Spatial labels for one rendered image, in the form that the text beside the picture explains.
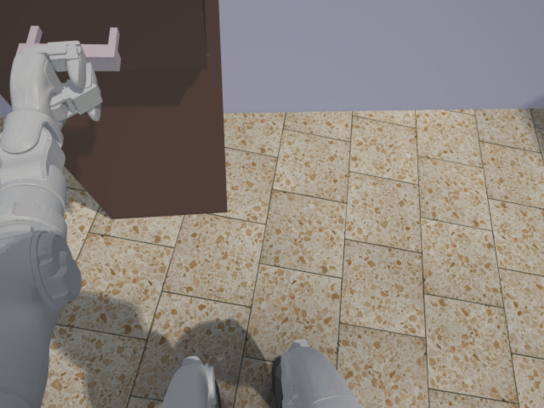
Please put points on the left robot thigh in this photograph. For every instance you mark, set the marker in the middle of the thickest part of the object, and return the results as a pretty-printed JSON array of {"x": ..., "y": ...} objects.
[{"x": 192, "y": 386}]

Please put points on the cabinet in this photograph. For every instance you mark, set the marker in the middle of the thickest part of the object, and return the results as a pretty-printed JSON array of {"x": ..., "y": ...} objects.
[{"x": 158, "y": 147}]

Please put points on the right robot thigh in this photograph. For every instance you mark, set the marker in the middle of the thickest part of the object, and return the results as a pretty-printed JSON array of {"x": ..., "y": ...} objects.
[{"x": 309, "y": 374}]

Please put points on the robot thigh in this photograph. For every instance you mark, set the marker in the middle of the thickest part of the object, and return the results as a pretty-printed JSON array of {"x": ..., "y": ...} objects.
[
  {"x": 309, "y": 374},
  {"x": 192, "y": 386}
]

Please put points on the left robot forearm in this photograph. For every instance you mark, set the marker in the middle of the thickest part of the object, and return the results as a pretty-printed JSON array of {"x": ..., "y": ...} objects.
[{"x": 32, "y": 185}]

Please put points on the drawer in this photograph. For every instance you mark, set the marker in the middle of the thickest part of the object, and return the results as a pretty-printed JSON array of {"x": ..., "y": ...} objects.
[{"x": 154, "y": 34}]

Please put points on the robot left upper arm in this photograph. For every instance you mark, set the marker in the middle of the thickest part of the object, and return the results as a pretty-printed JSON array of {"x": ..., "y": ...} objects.
[{"x": 38, "y": 276}]

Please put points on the robot left hand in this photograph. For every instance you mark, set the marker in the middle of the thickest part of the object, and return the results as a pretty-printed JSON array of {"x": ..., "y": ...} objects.
[{"x": 35, "y": 86}]

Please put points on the handle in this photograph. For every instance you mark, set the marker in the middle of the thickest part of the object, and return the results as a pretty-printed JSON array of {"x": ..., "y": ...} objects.
[{"x": 103, "y": 57}]

